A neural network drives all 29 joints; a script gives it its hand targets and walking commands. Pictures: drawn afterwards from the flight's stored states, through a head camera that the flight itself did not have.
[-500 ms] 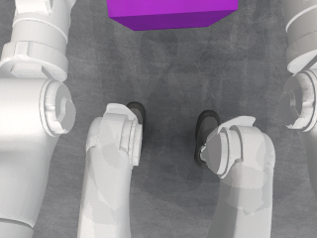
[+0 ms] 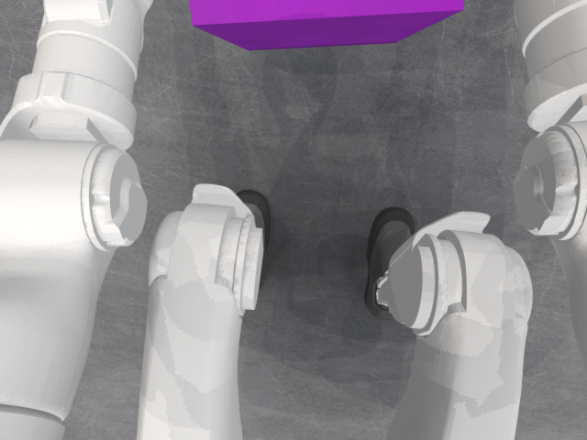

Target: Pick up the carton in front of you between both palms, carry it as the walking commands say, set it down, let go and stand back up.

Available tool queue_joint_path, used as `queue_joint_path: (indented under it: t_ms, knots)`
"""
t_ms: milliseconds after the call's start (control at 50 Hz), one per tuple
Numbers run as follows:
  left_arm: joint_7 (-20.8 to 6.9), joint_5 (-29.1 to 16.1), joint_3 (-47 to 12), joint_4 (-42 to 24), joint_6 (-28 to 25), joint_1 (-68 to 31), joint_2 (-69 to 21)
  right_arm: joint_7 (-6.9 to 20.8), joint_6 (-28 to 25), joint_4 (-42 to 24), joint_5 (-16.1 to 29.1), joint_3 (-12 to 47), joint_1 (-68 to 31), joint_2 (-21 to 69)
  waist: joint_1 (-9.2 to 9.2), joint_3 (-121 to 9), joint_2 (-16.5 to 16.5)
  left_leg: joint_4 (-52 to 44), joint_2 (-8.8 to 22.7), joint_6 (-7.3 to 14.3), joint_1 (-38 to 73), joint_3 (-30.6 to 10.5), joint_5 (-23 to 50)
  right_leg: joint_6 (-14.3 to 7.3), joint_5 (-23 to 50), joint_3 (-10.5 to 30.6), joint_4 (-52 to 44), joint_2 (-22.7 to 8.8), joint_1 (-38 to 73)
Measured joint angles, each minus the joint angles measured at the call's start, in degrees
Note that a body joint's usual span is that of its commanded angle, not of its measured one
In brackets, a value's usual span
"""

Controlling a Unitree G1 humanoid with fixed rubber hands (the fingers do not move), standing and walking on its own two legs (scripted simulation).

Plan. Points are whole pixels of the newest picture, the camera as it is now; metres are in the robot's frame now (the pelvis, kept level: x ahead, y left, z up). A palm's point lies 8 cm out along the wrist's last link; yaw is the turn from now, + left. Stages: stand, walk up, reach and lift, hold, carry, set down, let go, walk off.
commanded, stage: reach and lift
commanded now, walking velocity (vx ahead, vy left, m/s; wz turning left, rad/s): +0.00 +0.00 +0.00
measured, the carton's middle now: out of the picture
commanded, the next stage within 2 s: none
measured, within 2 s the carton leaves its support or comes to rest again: leaves its support in 0.52 s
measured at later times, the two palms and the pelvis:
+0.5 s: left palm out of the picture +0.55 +0.20 -0.17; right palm out of the picture +0.59 -0.11 -0.17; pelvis +0.00 +0.00 -0.01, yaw -1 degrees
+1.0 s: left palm out of the picture +0.49 +0.18 +0.03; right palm out of the picture +0.52 -0.12 +0.04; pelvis -0.02 +0.00 +0.10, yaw -1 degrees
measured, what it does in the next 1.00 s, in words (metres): rises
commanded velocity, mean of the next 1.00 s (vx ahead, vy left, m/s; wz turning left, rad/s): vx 0.00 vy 0.00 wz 0.00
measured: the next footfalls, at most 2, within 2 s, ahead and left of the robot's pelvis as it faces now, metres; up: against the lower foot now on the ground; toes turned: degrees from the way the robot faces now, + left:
none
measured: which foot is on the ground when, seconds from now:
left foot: down 0.00-1.00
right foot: down 0.00-1.00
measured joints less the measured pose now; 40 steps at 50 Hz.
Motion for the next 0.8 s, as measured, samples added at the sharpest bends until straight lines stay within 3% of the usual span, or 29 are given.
queue_joint_path:
  t_ms: [120, 220, 320, 420, 500, 540, 560, 580, 620, 700, 800]
  knots:
    - [-0.45, 0.54, -0.56, -0.80, 0.57, -2.02, -1.47, 0.29, 0.37, -0.38, 0.26, 1.08, -1.52, 1.24, -0.05, 2.21, 0.07, -0.66, 0.09, -0.05, 0.94, -0.16, 0.70, -0.11, 0.83, -0.17, -0.73, 0.10, 0.88]
    - [0.54, 3.72, 2.51, -2.13, 1.91, -3.15, -2.58, -0.91, 1.29, 0.35, -2.86, -0.90, -3.52, 2.26, 0.03, 4.19, -0.19, -0.41, 0.21, -0.11, 1.86, -0.36, 0.85, -0.25, 1.17, -0.36, -0.59, 0.29, 1.71]
    - [-2.57, 7.28, 6.68, -6.96, 5.54, -1.09, -3.01, 0.94, 3.89, -2.49, -6.89, -6.42, -2.25, 3.44, 0.05, 4.03, -1.03, 1.16, 0.76, -0.03, 1.49, -0.26, 0.15, -0.31, 1.06, -0.26, 0.86, 0.96, 0.91]
    - [-4.80, 7.57, 7.14, -11.09, 8.57, 1.55, -2.89, 1.62, 6.45, -8.11, -7.35, -9.04, 1.32, 4.76, -0.09, 2.91, -0.94, 2.30, 0.65, -0.02, 1.01, -0.54, -0.83, -0.49, 0.03, -0.55, 1.89, 0.87, 0.55]
    - [-3.32, 5.73, 5.43, -14.25, 10.76, 4.39, -3.36, -1.00, 7.99, -12.09, -6.34, -8.16, 5.08, 6.09, -0.21, -0.20, -0.72, 2.24, 0.35, -0.16, -0.18, -0.78, -1.20, -0.52, -0.56, -0.71, 1.82, 0.68, -0.44]
    - [-0.91, 5.10, 4.74, -16.77, 12.08, 6.56, -4.54, -3.90, 8.88, -14.66, -5.68, -7.33, 7.92, 7.20, -0.19, -2.70, -0.67, 1.87, -0.12, -0.45, -0.82, -1.12, -1.10, -0.40, -0.72, -0.72, 1.37, 0.75, -0.88]
    - [1.56, 5.18, 4.64, -18.24, 12.69, 7.70, -5.41, -4.54, 9.45, -16.20, -5.54, -7.31, 9.35, 7.91, -0.20, -3.83, -0.69, 1.56, -0.47, -0.68, -0.84, -1.38, -0.94, -0.21, -0.79, -0.63, 0.98, 0.99, -0.79]
    - [3.05, 5.39, 5.08, -19.87, 13.32, 8.87, -6.31, -4.85, 10.07, -17.83, -5.76, -7.58, 10.74, 8.57, -0.19, -4.78, -0.72, 1.16, -0.85, -0.91, -0.61, -1.67, -0.70, 0.06, -0.77, -0.48, 0.49, 1.32, -0.45]
    - [2.88, 6.10, 6.06, -23.30, 14.48, 11.65, -7.59, -4.60, 11.18, -21.21, -6.69, -8.56, 13.60, 9.64, -0.32, -7.00, -0.77, -0.08, -1.64, -1.34, 0.09, -2.19, -0.14, 0.64, -0.62, -0.07, -0.86, 1.99, 0.42]
    - [1.44, 9.58, 9.16, -26.21, 16.03, 17.50, -10.75, -3.48, 13.08, -23.75, -10.22, -13.09, 18.74, 13.34, -0.98, -16.72, -0.77, -4.21, -2.42, -2.10, 0.04, -2.80, -0.02, 1.24, 0.71, 0.36, -4.88, 2.40, 0.12]
    - [-1.76, 17.99, 15.85, -22.88, 16.93, 19.68, -14.45, -0.96, 14.31, -20.89, -18.72, -21.72, 21.26, 17.46, -1.60, -25.74, -1.04, -11.03, -2.08, -1.39, 2.13, -2.44, 2.73, 1.01, 3.26, 0.77, -11.72, 2.28, 2.28]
